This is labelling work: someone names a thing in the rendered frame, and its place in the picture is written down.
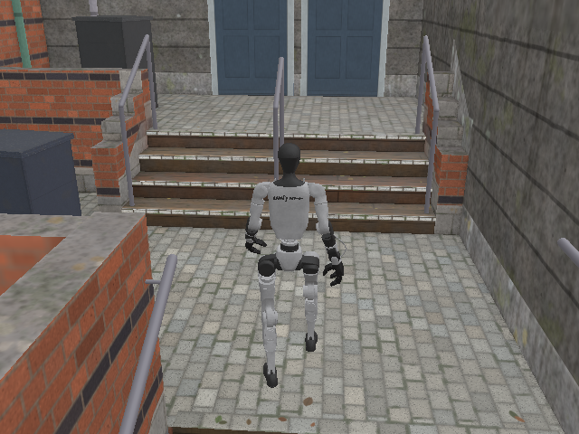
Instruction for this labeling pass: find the left robot hand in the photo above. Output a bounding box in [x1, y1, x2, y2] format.
[245, 238, 267, 254]

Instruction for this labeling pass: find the robot right forearm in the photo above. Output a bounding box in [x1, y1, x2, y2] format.
[321, 221, 342, 265]

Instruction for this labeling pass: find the robot left forearm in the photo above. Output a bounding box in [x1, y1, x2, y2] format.
[245, 216, 258, 243]

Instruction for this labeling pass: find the right robot upper arm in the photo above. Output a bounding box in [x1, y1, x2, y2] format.
[308, 183, 330, 235]

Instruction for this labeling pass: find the robot right foot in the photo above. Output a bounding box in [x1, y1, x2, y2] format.
[305, 331, 318, 352]

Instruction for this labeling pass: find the right robot thigh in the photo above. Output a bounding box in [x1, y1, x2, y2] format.
[301, 251, 319, 300]

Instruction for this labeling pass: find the left robot upper arm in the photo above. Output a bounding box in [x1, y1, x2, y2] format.
[248, 182, 271, 231]

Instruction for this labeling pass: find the right robot hand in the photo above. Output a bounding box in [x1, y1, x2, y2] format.
[323, 261, 344, 287]

